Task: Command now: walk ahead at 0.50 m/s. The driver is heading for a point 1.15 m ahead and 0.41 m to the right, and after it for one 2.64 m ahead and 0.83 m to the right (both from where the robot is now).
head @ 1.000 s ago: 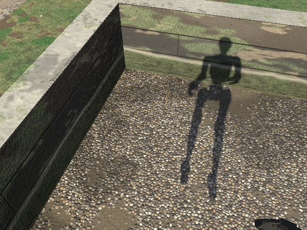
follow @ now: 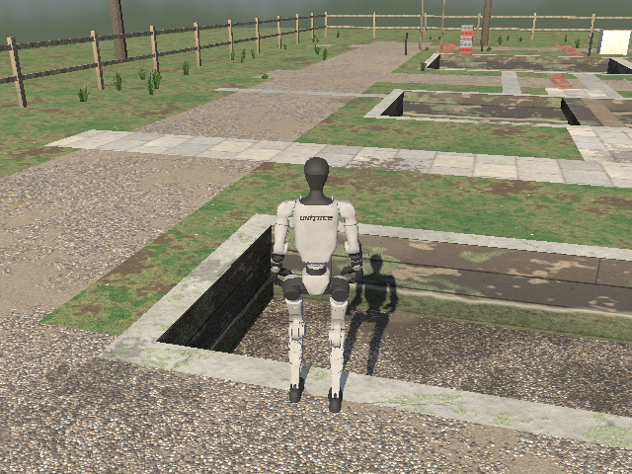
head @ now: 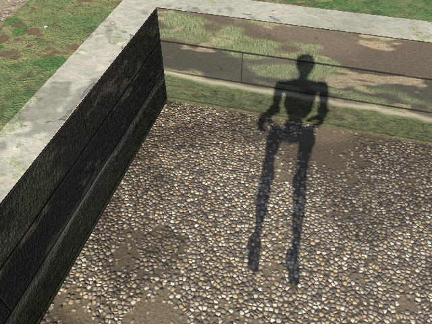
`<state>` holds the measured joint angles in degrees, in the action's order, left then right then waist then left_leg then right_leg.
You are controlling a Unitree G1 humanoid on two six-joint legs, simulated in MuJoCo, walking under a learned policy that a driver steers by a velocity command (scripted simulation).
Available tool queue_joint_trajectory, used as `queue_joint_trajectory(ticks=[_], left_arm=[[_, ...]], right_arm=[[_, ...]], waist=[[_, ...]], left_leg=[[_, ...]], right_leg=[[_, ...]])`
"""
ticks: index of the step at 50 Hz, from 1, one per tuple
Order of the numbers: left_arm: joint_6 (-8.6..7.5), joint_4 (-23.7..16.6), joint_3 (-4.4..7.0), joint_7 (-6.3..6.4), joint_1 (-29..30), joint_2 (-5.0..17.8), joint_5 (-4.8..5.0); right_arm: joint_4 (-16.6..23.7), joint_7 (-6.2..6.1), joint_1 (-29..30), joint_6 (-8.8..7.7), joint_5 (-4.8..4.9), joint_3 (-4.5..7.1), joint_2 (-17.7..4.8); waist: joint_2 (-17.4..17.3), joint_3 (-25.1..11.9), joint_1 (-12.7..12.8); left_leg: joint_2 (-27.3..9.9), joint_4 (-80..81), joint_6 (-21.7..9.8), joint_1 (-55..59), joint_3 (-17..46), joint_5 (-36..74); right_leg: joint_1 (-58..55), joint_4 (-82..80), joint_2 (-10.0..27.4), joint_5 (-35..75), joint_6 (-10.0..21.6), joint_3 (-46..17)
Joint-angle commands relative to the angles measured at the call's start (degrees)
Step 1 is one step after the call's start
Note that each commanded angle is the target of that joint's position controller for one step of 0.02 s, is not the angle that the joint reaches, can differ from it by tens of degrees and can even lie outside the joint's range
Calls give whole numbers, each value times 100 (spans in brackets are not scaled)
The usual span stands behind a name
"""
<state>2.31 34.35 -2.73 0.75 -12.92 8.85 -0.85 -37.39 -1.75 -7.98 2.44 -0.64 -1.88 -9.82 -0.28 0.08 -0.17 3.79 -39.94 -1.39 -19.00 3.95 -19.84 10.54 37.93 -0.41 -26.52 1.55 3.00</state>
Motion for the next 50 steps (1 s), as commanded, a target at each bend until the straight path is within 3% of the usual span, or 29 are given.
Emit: queue_joint_trajectory(ticks=[1, 4, 7, 11, 14, 17, 18, 19, 21, 22, 24, 25, 27, 28, 30, 31, 32, 35, 37, 38, 39, 41, 42, 43, 44, 47, 48, 49, 50], left_arm=[[-75, -460, 130, -15, 234, 408, 36], [-91, -484, 101, 5, 221, 421, -12], [-104, -458, 127, -10, 192, 391, 16], [-104, -494, 98, -2, 215, 399, -19], [-112, -464, 128, -14, 184, 386, 8], [-117, -491, 97, 1, 163, 381, -31], [-108, -461, 130, -18, 176, 387, 11], [-112, -500, 89, 0, 203, 380, -31], [-110, -460, 129, -17, 169, 384, 7], [-112, -498, 88, -1, 199, 377, -29], [-108, -457, 129, -16, 163, 385, 9], [-110, -496, 88, 0, 194, 379, -28], [-117, -483, 92, 6, 143, 380, -34], [-107, -458, 127, -14, 160, 384, 15], [-114, -487, 95, 5, 145, 381, -28], [-105, -454, 126, -16, 153, 385, 13], [-108, -492, 87, 1, 186, 379, -24], [-106, -457, 124, -14, 155, 382, 17], [-115, -486, 93, 4, 143, 378, -25], [-106, -454, 123, -17, 152, 381, 15], [-109, -492, 84, -1, 186, 376, -22], [-107, -454, 123, -18, 152, 381, 15], [-111, -493, 83, -2, 186, 374, -22], [-106, -459, 127, -21, 158, 382, 19], [-112, -490, 84, -4, 181, 375, -25], [-112, -457, 122, -19, 156, 377, 18], [-115, -494, 80, -4, 185, 368, -26], [-110, -458, 127, -23, 157, 379, 20], [-114, -490, 83, -7, 180, 371, -24]], right_arm=[[571, 4, 565, -133, 19, 91, -379], [539, -12, 401, -114, -21, 95, -425], [544, -7, 461, -127, 25, 80, -368], [565, -13, 429, -125, -10, 86, -417], [568, -7, 485, -135, 30, 74, -366], [540, -20, 381, -113, -15, 91, -422], [575, -6, 505, -140, 29, 75, -369], [568, -15, 421, -116, -5, 85, -410], [569, -7, 493, -138, 31, 77, -367], [564, -15, 422, -116, -6, 87, -413], [564, -7, 488, -138, 29, 77, -366], [558, -16, 416, -115, -7, 87, -411], [520, -22, 348, -103, -15, 92, -414], [553, -9, 480, -134, 27, 77, -361], [516, -23, 356, -106, -21, 92, -412], [547, -10, 473, -134, 28, 77, -361], [543, -18, 403, -112, -9, 87, -406], [539, -12, 466, -131, 26, 77, -358], [505, -25, 347, -104, -21, 92, -409], [538, -12, 466, -133, 27, 76, -358], [535, -20, 398, -111, -10, 87, -403], [537, -12, 461, -133, 26, 75, -357], [532, -21, 394, -111, -9, 86, -403], [539, -13, 468, -136, 22, 75, -359], [534, -21, 391, -114, -9, 86, -404], [536, -14, 462, -133, 26, 75, -355], [532, -22, 392, -110, -6, 86, -399], [540, -14, 477, -138, 22, 76, -357], [534, -22, 399, -115, -7, 86, -402]], waist=[[209, -320, 50], [-48, -90, -56], [108, -348, 48], [-113, -103, -40], [77, -368, 58], [-65, -249, -4], [90, -370, 64], [-48, -203, -37], [132, -415, 68], [-19, -226, -31], [147, -421, 70], [-8, -225, -31], [3, -302, -11], [158, -424, 72], [5, -298, 1], [159, -418, 70], [-4, -218, -32], [154, -412, 70], [-2, -285, -1], [151, -405, 68], [-11, -205, -34], [146, -397, 66], [-14, -199, -35], [136, -378, 74], [-16, -193, -36], [139, -393, 67], [-6, -217, -35], [138, -391, 78], [-15, -194, -33]], left_leg=[[-206, 457, -123, 140, 126, 1242], [-233, 499, -124, 96, 138, 1575], [-255, 476, -158, 216, 202, 1341], [-258, 516, -139, 95, 175, 1589], [-272, 479, -170, 211, 219, 1362], [-281, 521, -165, 161, 211, 1681], [-266, 475, -162, 203, 204, 1350], [-272, 510, -157, 112, 195, 1670], [-265, 470, -166, 213, 201, 1366], [-268, 509, -154, 118, 187, 1685], [-262, 469, -163, 216, 193, 1370], [-265, 509, -151, 119, 179, 1693], [-279, 517, -165, 179, 202, 1747], [-262, 474, -159, 221, 188, 1397], [-275, 521, -159, 182, 187, 1733], [-258, 475, -156, 217, 180, 1369], [-262, 515, -143, 122, 166, 1693], [-260, 481, -152, 223, 180, 1387], [-275, 529, -152, 183, 180, 1721], [-258, 482, -150, 217, 174, 1353], [-263, 523, -137, 123, 160, 1676], [-259, 483, -148, 220, 173, 1348], [-265, 524, -135, 124, 159, 1671], [-259, 483, -146, 217, 164, 1327], [-264, 520, -136, 123, 156, 1649], [-266, 485, -147, 229, 174, 1370], [-271, 522, -140, 131, 161, 1664], [-261, 486, -144, 226, 161, 1334], [-267, 522, -133, 125, 152, 1645]], right_leg=[[82, -695, 298, 1534, 140, -430], [272, -673, 269, 1790, 134, -363], [125, -616, 194, 1495, 93, -340], [274, -640, 236, 1723, 120, -350], [111, -577, 174, 1490, 86, -326], [171, -569, 195, 1812, 87, -300], [95, -583, 187, 1500, 96, -342], [188, -576, 205, 1822, 91, -298], [52, -573, 187, 1535, 92, -334], [162, -577, 210, 1851, 90, -299], [40, -577, 192, 1554, 94, -337], [155, -581, 213, 1870, 92, -300], [108, -551, 190, 1909, 76, -275], [36, -579, 191, 1582, 89, -331], [111, -569, 203, 1907, 84, -292], [31, -593, 200, 1572, 96, -343], [150, -598, 221, 1886, 96, -306], [40, -597, 196, 1582, 92, -339], [118, -588, 206, 1902, 88, -299], [40, -612, 204, 1564, 100, -352], [159, -618, 223, 1876, 100, -314], [48, -617, 204, 1560, 103, -358], [166, -623, 222, 1872, 102, -317], [69, -631, 212, 1538, 112, -377], [168, -628, 226, 1859, 110, -328], [59, -615, 195, 1574, 100, -354], [155, -621, 216, 1880, 100, -316], [58, -632, 211, 1554, 113, -382], [167, -634, 225, 1866, 110, -332]])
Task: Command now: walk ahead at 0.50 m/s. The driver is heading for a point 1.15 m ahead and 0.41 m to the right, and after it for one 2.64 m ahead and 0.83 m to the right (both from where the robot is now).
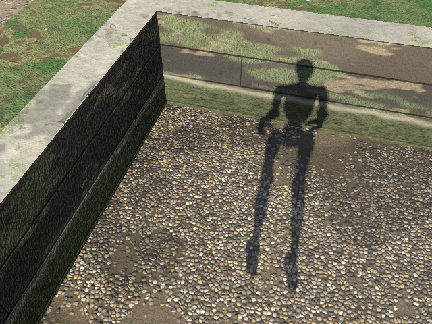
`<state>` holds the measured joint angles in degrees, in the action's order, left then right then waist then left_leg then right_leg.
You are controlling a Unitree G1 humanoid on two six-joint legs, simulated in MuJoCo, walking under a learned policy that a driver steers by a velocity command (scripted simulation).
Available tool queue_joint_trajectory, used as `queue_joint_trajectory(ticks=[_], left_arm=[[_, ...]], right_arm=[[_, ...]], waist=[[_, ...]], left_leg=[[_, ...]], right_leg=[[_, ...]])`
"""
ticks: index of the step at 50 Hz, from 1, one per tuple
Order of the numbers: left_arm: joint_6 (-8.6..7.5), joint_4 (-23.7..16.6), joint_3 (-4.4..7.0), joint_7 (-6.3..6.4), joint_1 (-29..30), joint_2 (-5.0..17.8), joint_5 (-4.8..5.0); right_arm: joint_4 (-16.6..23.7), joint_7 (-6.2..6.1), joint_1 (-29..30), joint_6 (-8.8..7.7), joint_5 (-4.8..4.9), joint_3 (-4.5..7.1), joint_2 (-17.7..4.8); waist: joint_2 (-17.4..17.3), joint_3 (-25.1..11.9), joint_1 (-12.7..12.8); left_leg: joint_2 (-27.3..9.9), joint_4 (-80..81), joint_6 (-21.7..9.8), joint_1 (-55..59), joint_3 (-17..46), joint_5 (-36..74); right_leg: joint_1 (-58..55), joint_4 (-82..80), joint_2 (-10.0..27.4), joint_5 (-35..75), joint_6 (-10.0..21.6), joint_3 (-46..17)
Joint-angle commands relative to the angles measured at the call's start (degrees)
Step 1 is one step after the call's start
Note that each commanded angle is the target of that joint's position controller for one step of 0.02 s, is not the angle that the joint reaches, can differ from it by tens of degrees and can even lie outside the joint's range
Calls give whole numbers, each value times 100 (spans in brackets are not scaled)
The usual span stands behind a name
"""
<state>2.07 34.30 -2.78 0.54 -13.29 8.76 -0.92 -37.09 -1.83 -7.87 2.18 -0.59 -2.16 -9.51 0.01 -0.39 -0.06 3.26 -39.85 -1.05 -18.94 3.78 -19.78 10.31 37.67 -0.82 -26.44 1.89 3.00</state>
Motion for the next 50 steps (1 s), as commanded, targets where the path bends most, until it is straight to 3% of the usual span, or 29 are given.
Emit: queue_joint_trajectory(ticks=[1, 3, 4, 5, 6, 8, 9, 10, 11, 12, 15, 17, 19, 23, 25, 28, 29, 30, 31, 32, 35, 37, 40, 41, 42, 43, 44, 47, 50], left_arm=[[-95, -480, 96, 19, 177, 384, -12], [-90, -451, 127, 0, 191, 385, 27], [-93, -489, 85, 15, 219, 376, -18], [-88, -452, 131, -4, 191, 387, 29], [-92, -484, 88, 12, 214, 379, -16], [-100, -475, 90, 20, 168, 381, -21], [-91, -449, 127, -1, 187, 386, 28], [-94, -487, 85, 13, 215, 376, -17], [-89, -450, 132, -6, 187, 387, 29], [-93, -482, 88, 11, 209, 379, -15], [-103, -475, 91, 20, 166, 379, -16], [-86, -456, 122, -11, 225, 381, 30], [-98, -473, 96, 14, 162, 385, -13], [-87, -454, 122, -12, 223, 381, 31], [-100, -471, 96, 12, 159, 383, -13], [-96, -445, 125, -4, 178, 383, 26], [-99, -482, 85, 10, 205, 373, -14], [-92, -446, 130, -10, 181, 384, 32], [-96, -478, 87, 7, 201, 376, -12], [-102, -473, 95, 13, 161, 382, -9], [-88, -453, 121, -14, 221, 381, 32], [-103, -469, 96, 10, 156, 381, -12], [-99, -443, 124, -6, 176, 381, 27], [-102, -480, 85, 8, 202, 371, -13], [-94, -444, 129, -12, 178, 383, 33], [-99, -476, 86, 5, 197, 375, -11], [-104, -471, 95, 11, 156, 380, -8], [-91, -451, 121, -16, 218, 380, 33], [-108, -464, 91, 12, 149, 379, -12]], right_arm=[[472, -20, 338, -82, -26, 118, -437], [505, -7, 456, -107, 21, 103, -383], [500, -15, 384, -84, -11, 114, -428], [507, -7, 467, -112, 17, 104, -386], [501, -15, 390, -89, -12, 114, -431], [465, -22, 321, -77, -20, 117, -432], [501, -8, 455, -107, 21, 103, -381], [495, -16, 384, -85, -11, 114, -425], [503, -8, 466, -113, 18, 104, -384], [496, -15, 389, -89, -12, 114, -429], [458, -23, 324, -75, -22, 118, -428], [528, -2, 519, -117, 31, 99, -371], [461, -22, 339, -84, -25, 118, -433], [523, -2, 513, -118, 31, 99, -371], [456, -23, 336, -85, -24, 119, -432], [485, -11, 446, -106, 25, 103, -375], [482, -18, 386, -85, -11, 115, -421], [490, -10, 468, -113, 20, 105, -380], [483, -18, 390, -89, -12, 114, -423], [452, -25, 336, -83, -25, 118, -427], [516, -4, 508, -117, 32, 98, -368], [450, -25, 330, -86, -23, 119, -431], [481, -12, 445, -107, 25, 103, -374], [477, -19, 385, -86, -11, 115, -419], [485, -12, 468, -113, 20, 105, -379], [478, -19, 390, -90, -11, 114, -420], [447, -26, 336, -83, -25, 118, -425], [512, -5, 508, -118, 32, 99, -366], [441, -27, 317, -81, -20, 118, -426]], waist=[[-57, -190, -13], [115, -348, 57], [-29, -172, -43], [116, -347, 69], [-38, -150, -42], [-38, -214, -25], [119, -349, 58], [-25, -172, -42], [118, -348, 70], [-36, -149, -40], [-32, -229, -20], [138, -304, 44], [-48, -188, -10], [137, -300, 44], [-50, -186, -9], [131, -366, 60], [-20, -181, -35], [120, -345, 73], [-36, -145, -36], [-48, -185, -8], [132, -281, 42], [-51, -181, -9], [129, -362, 61], [-21, -178, -33], [119, -342, 74], [-36, -143, -34], [-48, -183, -6], [133, -281, 43], [-51, -182, -19]], left_leg=[[-229, 522, -174, 177, 185, 1700], [-213, 477, -177, 228, 185, 1364], [-219, 513, -170, 131, 171, 1658], [-208, 477, -174, 226, 172, 1327], [-215, 514, -164, 126, 162, 1639], [-234, 520, -179, 186, 190, 1709], [-215, 478, -174, 234, 179, 1365], [-220, 515, -167, 137, 165, 1660], [-210, 479, -172, 231, 166, 1329], [-217, 516, -162, 131, 157, 1642], [-238, 528, -176, 202, 187, 1745], [-203, 479, -162, 180, 149, 1285], [-230, 527, -165, 187, 164, 1675], [-205, 481, -161, 183, 146, 1286], [-233, 530, -164, 192, 161, 1676], [-222, 484, -173, 249, 168, 1364], [-225, 527, -160, 156, 151, 1668], [-214, 490, -164, 240, 152, 1325], [-223, 527, -154, 144, 142, 1639], [-238, 535, -161, 199, 159, 1699], [-210, 483, -158, 184, 137, 1276], [-238, 533, -162, 199, 154, 1676], [-226, 487, -170, 256, 161, 1366], [-230, 531, -157, 163, 144, 1670], [-218, 493, -162, 246, 144, 1326], [-227, 530, -151, 151, 134, 1641], [-242, 538, -158, 206, 151, 1700], [-214, 486, -155, 191, 129, 1277], [-247, 537, -161, 211, 156, 1719]], right_leg=[[185, -587, 246, 1881, 66, -319], [80, -594, 237, 1578, 68, -361], [176, -602, 257, 1883, 69, -322], [77, -612, 253, 1558, 82, -388], [187, -615, 266, 1869, 79, -338], [161, -580, 233, 1908, 58, -304], [77, -600, 237, 1590, 70, -365], [174, -607, 256, 1894, 71, -326], [74, -617, 252, 1570, 83, -392], [185, -619, 265, 1881, 80, -341], [150, -579, 229, 1937, 53, -301], [82, -646, 270, 1554, 93, -410], [174, -612, 251, 1899, 78, -341], [84, -650, 268, 1561, 95, -414], [175, -616, 249, 1904, 79, -345], [57, -611, 232, 1619, 70, -372], [158, -623, 256, 1923, 74, -340], [69, -636, 252, 1592, 86, -405], [182, -639, 264, 1900, 85, -356], [178, -618, 244, 1921, 75, -341], [100, -660, 265, 1562, 98, -421], [179, -623, 246, 1911, 82, -352], [59, -617, 229, 1630, 73, -380], [160, -629, 253, 1933, 77, -347], [69, -641, 250, 1604, 88, -412], [182, -644, 262, 1911, 87, -363], [179, -624, 241, 1931, 77, -349], [99, -666, 264, 1575, 100, -429], [178, -615, 229, 1942, 72, -338]])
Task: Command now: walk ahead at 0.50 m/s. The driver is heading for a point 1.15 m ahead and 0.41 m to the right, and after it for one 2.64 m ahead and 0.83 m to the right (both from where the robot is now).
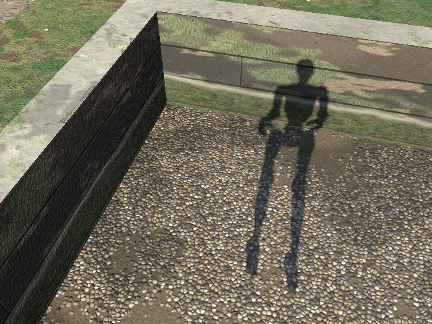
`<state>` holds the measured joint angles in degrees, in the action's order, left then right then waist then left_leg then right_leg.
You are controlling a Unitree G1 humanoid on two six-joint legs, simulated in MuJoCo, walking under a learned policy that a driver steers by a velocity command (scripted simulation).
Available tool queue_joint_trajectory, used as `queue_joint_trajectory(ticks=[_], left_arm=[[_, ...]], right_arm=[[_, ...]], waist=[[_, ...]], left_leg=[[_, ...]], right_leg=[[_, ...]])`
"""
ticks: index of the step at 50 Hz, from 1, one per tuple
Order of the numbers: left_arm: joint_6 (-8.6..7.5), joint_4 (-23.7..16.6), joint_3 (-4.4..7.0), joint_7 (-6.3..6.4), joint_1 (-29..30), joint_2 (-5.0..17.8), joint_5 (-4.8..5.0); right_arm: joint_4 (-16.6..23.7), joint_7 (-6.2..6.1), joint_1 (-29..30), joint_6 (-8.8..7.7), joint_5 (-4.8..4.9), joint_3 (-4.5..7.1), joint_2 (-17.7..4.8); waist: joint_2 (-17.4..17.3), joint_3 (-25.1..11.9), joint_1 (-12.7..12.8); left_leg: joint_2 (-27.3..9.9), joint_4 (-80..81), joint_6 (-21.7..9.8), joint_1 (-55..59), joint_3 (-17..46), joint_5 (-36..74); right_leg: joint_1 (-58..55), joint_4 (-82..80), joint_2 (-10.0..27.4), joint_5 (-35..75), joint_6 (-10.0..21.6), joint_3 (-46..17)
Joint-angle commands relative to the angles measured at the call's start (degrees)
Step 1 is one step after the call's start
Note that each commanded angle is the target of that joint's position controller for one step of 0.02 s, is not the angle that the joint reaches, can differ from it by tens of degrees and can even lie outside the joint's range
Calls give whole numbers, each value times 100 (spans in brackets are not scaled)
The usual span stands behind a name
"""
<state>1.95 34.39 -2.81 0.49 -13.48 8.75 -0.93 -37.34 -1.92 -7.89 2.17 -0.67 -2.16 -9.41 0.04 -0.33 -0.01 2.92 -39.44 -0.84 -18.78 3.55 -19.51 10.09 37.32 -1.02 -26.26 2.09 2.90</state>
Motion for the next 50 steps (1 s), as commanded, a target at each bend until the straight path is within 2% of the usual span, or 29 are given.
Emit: queue_joint_trajectory(ticks=[1, 2, 3, 4, 5, 6, 7, 8, 9, 10, 11, 12, 13, 14, 15, 21, 24, 30, 31, 35, 36, 39, 44, 45, 46, 50], left_arm=[[-98, -477, 93, 20, 171, 378, -12], [-89, -449, 128, -2, 193, 382, 29], [-92, -487, 88, 11, 218, 371, -11], [-84, -450, 133, -8, 195, 384, 35], [-88, -483, 89, 9, 213, 374, -9], [-94, -477, 98, 15, 172, 380, -6], [-85, -445, 129, -5, 189, 386, 31], [-90, -484, 90, 12, 214, 376, -7], [-96, -478, 96, 15, 172, 377, -11], [-87, -444, 129, -6, 188, 384, 31], [-91, -484, 89, 10, 214, 374, -6], [-96, -477, 96, 15, 172, 376, -10], [-87, -444, 129, -7, 188, 384, 31], [-91, -484, 89, 10, 214, 374, -6], [-96, -452, 94, 15, 119, 376, -11], [-96, -245, 58, 13, -103, 322, -4], [-115, -118, 64, 15, -131, 367, 26], [-109, 101, 108, 33, -220, 514, 100], [-76, 114, 120, 35, -208, 550, 98], [-8, 146, 129, 49, -188, 591, 94], [-15, 239, 134, 122, -327, 613, 145], [4, 262, 147, 177, -292, 685, 147], [75, 293, 147, 180, -284, 711, 121], [114, 208, 159, 122, -121, 751, 55], [139, 180, 153, 96, -110, 723, 36], [169, 116, 157, 88, -98, 724, 33]], right_arm=[[463, -19, 314, -76, -12, 118, -432], [501, -4, 446, -107, 34, 103, -382], [496, -11, 386, -86, -3, 114, -427], [505, -4, 469, -113, 29, 104, -388], [498, -11, 391, -90, -3, 114, -429], [466, -18, 337, -83, -17, 118, -434], [501, -4, 448, -109, 32, 102, -384], [495, -12, 380, -88, -6, 113, -427], [463, -19, 325, -81, -15, 118, -434], [500, -4, 448, -111, 32, 104, -387], [493, -12, 383, -89, -4, 114, -428], [463, -19, 329, -81, -15, 118, -433], [500, -4, 451, -111, 33, 103, -385], [493, -12, 385, -88, -4, 114, -427], [430, -22, 258, -81, -15, 115, -424], [191, -37, 36, -64, 39, 107, -406], [42, -45, -27, -57, 57, 118, -432], [-199, -116, -264, -72, 97, 150, -491], [-221, -121, -303, -81, 69, 153, -510], [-253, -158, -366, -73, 67, 161, -528], [-300, -200, -407, -57, 95, 158, -473], [-377, -246, -505, -42, 116, 183, -554], [-405, -247, -518, 6, 101, 198, -589], [-354, -216, -479, 8, 59, 217, -691], [-312, -196, -445, 19, 35, 214, -678], [-190, -176, -413, 30, 28, 232, -745]], waist=[[-43, -211, -24], [128, -368, 57], [-23, -183, -36], [117, -347, 70], [-38, -147, -37], [-49, -188, -10], [115, -328, 54], [-40, -144, -39], [-39, -206, -12], [118, -344, 57], [-40, -147, -38], [-40, -206, -11], [117, -343, 58], [-41, -145, -37], [-50, -219, -17], [-89, 27, -37], [-57, 117, -56], [95, -160, -45], [117, -205, -44], [111, -293, -20], [229, -369, -32], [172, -346, -39], [81, -274, -40], [-54, -178, -32], [-75, -225, -31], [-71, -259, -32]], left_leg=[[-219, 496, -189, 204, 187, 1712], [-195, 450, -189, 246, 177, 1339], [-200, 494, -176, 153, 159, 1643], [-188, 456, -180, 235, 160, 1298], [-197, 493, -170, 141, 150, 1613], [-212, 501, -177, 196, 167, 1672], [-193, 450, -182, 233, 166, 1305], [-202, 493, -170, 149, 152, 1641], [-215, 498, -184, 202, 170, 1671], [-192, 453, -182, 241, 165, 1313], [-203, 495, -170, 150, 151, 1639], [-216, 499, -183, 204, 168, 1671], [-193, 455, -181, 241, 164, 1313], [-204, 496, -169, 150, 149, 1640], [-220, 528, -190, 218, 190, 1559], [-333, 1039, -178, 183, 448, 976], [-381, 1323, -109, 300, 529, 1223], [-425, 1481, -84, 592, 460, 1813], [-425, 1452, -111, 592, 434, 1872], [-425, 1401, -133, 567, 352, 2001], [-456, 1469, -172, 583, 352, 2138], [-444, 1469, -161, 537, 291, 2205], [-480, 1484, -208, 502, 288, 2195], [-457, 1370, -204, 446, 281, 2060], [-481, 1351, -246, 449, 311, 2065], [-522, 1268, -349, 355, 381, 2098]], right_leg=[[189, -570, 241, 1941, 43, -315], [81, -588, 248, 1624, 55, -377], [182, -601, 272, 1925, 59, -345], [91, -612, 269, 1597, 70, -410], [205, -616, 280, 1902, 70, -361], [201, -595, 260, 1921, 59, -346], [107, -605, 257, 1601, 67, -396], [215, -608, 273, 1914, 67, -355], [191, -589, 254, 1927, 56, -341], [94, -603, 257, 1609, 66, -398], [213, -611, 272, 1914, 66, -356], [190, -590, 254, 1928, 56, -343], [93, -604, 256, 1611, 66, -399], [214, -612, 271, 1917, 66, -357], [179, -606, 259, 1868, 65, -354], [118, -1037, 324, 1494, 51, -438], [-70, -1363, 394, 1915, 10, -529], [-612, -1599, 493, 3006, -7, -567], [-675, -1584, 513, 3145, 1, -565], [-762, -1540, 532, 3507, 31, -528], [-888, -1546, 610, 3966, 17, -578], [-975, -1504, 640, 4299, 41, -564], [-845, -1544, 594, 3866, 44, -527], [-662, -1452, 498, 3408, 79, -441], [-577, -1418, 480, 3200, 85, -433], [-384, -1251, 431, 2920, 93, -393]])
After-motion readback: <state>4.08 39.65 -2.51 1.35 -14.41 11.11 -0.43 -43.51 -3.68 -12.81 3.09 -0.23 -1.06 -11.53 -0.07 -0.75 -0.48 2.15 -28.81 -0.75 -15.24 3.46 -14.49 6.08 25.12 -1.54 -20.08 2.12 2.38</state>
